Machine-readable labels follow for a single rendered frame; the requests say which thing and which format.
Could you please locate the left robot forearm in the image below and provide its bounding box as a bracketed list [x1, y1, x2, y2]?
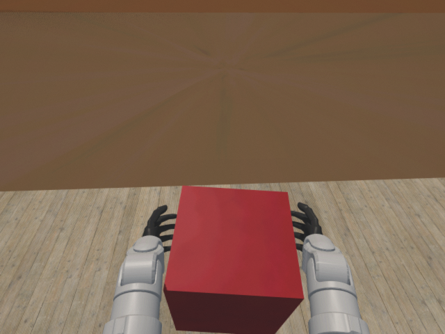
[102, 235, 165, 334]

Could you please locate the robot right hand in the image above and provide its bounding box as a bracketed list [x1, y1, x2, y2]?
[291, 202, 323, 251]

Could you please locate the carton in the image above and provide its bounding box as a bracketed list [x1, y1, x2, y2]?
[163, 186, 304, 334]

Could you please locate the robot left hand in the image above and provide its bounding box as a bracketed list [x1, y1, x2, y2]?
[142, 205, 177, 253]

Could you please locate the right robot forearm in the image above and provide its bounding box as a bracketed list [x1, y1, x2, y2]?
[302, 234, 370, 334]

